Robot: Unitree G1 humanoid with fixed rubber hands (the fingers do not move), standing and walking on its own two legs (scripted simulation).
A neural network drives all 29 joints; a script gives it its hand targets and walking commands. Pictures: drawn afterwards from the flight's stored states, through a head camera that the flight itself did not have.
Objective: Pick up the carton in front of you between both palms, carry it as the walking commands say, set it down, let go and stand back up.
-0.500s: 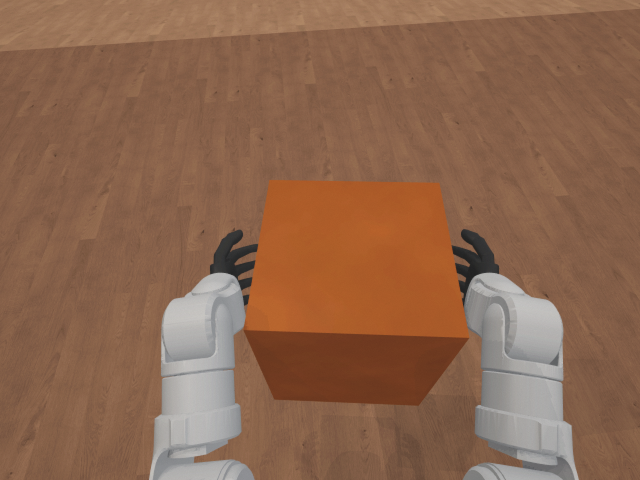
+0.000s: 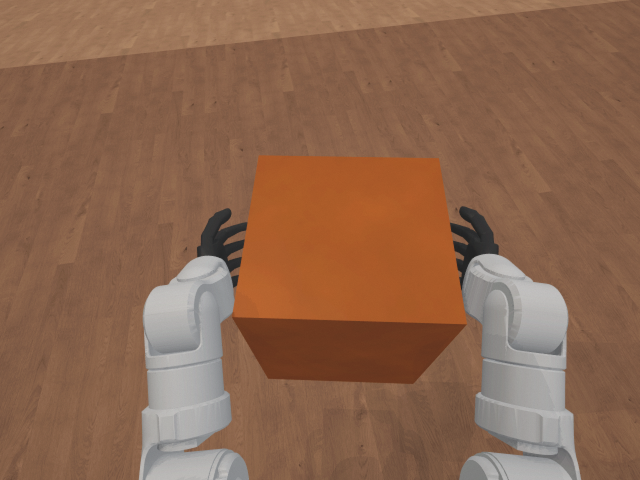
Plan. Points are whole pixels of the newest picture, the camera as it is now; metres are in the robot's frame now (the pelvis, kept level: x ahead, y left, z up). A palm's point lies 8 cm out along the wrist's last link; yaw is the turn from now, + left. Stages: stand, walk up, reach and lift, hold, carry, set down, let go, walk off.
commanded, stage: carry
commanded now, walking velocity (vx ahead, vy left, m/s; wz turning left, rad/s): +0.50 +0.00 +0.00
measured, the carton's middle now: (343, 281) +0.35 -0.01 +0.09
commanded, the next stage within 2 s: none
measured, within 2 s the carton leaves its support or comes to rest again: neither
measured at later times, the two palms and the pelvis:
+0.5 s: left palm (248, 143) +0.61 +0.13 +0.15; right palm (429, 136) +0.60 -0.17 +0.15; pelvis +0.26 +0.00 +0.00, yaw -2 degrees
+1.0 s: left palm (249, 44) +0.90 +0.15 +0.21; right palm (390, 27) +0.93 -0.15 +0.22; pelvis +0.58 -0.05 +0.08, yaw +1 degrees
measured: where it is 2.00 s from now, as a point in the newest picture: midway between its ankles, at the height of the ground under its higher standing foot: (337, 226)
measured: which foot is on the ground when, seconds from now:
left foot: down 0.00-0.10, up 0.12-0.44, down 0.46-0.90, up 0.92-1.00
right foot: up 0.00-0.08, down 0.10-0.48, up 0.50-0.86, down 0.88-1.00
